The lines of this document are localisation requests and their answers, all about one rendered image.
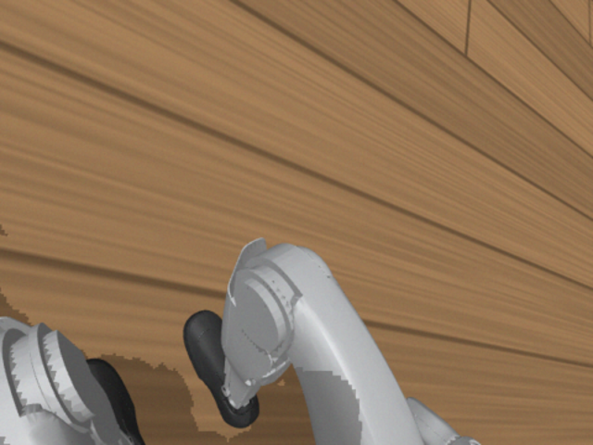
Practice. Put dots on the right robot foot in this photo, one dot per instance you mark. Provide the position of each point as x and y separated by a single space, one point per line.
202 340

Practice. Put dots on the right robot hand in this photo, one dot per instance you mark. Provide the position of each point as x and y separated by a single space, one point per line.
434 430

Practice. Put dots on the left robot foot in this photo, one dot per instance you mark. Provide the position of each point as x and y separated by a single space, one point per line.
119 398

